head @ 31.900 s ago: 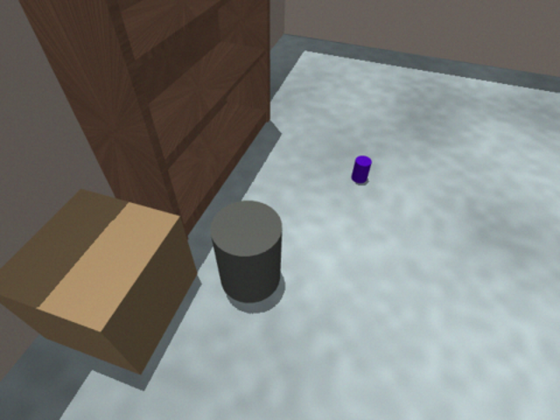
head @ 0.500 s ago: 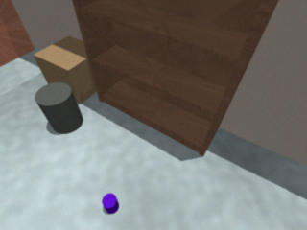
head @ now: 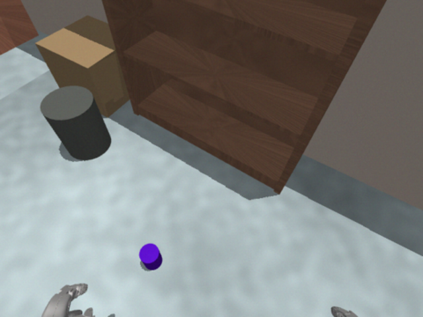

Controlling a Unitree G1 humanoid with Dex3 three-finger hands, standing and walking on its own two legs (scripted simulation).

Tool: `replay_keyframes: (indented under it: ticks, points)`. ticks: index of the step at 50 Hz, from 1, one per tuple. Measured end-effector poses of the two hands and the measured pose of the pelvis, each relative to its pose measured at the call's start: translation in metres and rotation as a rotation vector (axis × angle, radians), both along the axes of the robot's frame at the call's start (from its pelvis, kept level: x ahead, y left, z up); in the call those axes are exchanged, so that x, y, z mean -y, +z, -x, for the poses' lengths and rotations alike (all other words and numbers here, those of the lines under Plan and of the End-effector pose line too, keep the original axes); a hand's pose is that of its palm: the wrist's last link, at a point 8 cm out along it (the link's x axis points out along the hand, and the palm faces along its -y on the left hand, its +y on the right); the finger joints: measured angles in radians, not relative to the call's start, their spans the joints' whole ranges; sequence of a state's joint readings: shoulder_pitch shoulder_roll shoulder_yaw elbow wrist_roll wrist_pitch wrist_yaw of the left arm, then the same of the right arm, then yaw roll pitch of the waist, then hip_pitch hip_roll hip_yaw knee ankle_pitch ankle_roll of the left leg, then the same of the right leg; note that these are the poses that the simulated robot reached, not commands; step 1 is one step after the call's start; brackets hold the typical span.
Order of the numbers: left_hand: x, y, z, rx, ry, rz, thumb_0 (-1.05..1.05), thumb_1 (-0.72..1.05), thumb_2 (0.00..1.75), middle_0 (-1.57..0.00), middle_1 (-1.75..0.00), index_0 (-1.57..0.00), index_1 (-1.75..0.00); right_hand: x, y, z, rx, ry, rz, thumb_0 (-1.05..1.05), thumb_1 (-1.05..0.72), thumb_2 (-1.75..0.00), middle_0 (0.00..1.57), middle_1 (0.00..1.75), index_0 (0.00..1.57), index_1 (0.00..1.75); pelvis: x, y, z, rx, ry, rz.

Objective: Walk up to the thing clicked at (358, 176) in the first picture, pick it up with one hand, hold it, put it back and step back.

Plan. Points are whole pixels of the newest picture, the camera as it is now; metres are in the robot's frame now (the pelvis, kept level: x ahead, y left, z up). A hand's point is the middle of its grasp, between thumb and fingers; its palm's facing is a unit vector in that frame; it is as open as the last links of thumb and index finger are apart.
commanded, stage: rise first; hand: left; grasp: from above
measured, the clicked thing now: (151, 257) +0.42 +0.24 -0.71
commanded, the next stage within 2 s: none
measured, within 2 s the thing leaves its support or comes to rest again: neither
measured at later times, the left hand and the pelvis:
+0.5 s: hand out of the picture +0.13 +0.27 -0.22, palm faces -0.15 -0.88 -0.45, open 14.0 cm; pelvis -0.01 +0.01 -0.07, yaw +0 degrees
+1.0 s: hand (107, 297) +0.22 +0.29 -0.39, palm faces -0.42 -0.51 -0.75, open 14.0 cm; pelvis -0.05 +0.01 -0.24, yaw -1 degrees
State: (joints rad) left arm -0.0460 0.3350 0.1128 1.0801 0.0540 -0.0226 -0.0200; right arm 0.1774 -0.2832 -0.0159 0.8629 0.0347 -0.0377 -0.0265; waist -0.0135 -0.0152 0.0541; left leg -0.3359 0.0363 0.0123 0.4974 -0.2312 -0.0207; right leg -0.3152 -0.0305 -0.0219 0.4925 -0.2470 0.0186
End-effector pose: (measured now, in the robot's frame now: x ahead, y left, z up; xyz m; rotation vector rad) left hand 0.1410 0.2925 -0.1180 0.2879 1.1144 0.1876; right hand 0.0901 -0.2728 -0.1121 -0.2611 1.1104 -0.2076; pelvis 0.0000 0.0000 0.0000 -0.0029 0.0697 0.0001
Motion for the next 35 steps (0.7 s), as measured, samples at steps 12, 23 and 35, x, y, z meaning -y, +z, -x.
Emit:
replay_keyframes:
  ticks: [12,23,35]
  points:
    - [-0.010,-0.019,-0.006,-0.052,-0.091,-0.084,0.00,-0.13,0.96,-0.07,-1.01,-0.09,-0.99,-0.021,-0.018,-0.006,0.093,-0.011,-0.046,0.01,-0.93,-0.91,0.20,0.30,0.20,0.30,-0.007,-0.026,0.001,-0.099,-0.009,0.008]
    - [-0.013,-0.053,0.009,-0.024,-0.154,-0.135,-0.01,-0.49,0.98,-0.07,-1.08,-0.08,-1.08,-0.026,-0.042,-0.047,0.220,0.060,-0.006,0.01,-0.91,-0.90,0.20,0.30,0.20,0.30,-0.010,-0.067,0.006,-0.192,-0.003,0.020]
    - [-0.022,-0.091,0.004,-0.059,-0.270,-0.217,-0.01,-0.54,0.96,-0.08,-1.09,-0.08,-1.09,-0.040,-0.070,-0.073,0.313,0.131,-0.004,0.01,-0.92,-0.90,0.20,0.30,0.20,0.30,-0.013,-0.105,0.011,-0.292,0.003,0.035]
